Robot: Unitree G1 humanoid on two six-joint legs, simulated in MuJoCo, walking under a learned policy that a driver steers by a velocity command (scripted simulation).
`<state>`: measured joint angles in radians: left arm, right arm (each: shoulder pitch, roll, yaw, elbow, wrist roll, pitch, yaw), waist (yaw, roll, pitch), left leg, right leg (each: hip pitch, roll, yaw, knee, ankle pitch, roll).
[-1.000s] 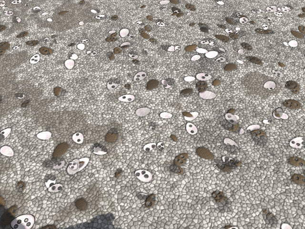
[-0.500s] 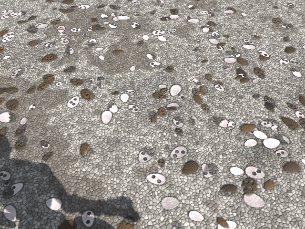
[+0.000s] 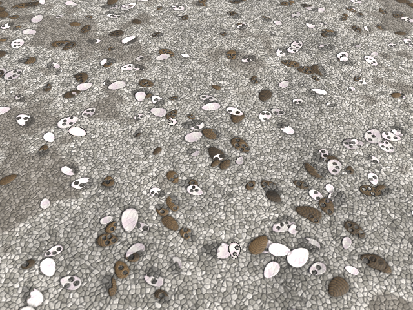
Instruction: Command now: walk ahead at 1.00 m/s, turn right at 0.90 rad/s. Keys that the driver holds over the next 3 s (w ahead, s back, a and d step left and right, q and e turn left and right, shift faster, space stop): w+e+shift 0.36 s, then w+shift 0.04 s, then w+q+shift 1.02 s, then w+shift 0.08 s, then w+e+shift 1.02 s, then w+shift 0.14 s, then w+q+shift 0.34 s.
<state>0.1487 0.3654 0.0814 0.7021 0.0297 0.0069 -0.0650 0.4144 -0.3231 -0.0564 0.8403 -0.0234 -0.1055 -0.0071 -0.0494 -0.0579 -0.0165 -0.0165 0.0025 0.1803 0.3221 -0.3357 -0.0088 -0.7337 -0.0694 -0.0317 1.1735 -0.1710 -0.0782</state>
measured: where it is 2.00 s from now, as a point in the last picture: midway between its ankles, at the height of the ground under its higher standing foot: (199, 65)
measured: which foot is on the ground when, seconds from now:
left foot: down 0.00-0.18, up 0.20-0.60, down 0.62-1.00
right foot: up 0.00-0.16, down 0.18-0.64, up 0.66-1.00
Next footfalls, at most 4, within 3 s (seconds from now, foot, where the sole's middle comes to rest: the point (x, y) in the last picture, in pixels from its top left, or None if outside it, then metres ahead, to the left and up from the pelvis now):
0.18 right None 0.36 -0.06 -0.77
0.62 left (212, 225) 0.81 -0.05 -0.77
1.04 right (275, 152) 1.17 -0.34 -0.77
1.48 left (209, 93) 1.56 -0.08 -0.77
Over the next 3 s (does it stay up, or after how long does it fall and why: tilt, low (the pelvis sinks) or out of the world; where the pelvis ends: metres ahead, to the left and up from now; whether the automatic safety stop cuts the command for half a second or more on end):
stays up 2.77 -0.16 0.00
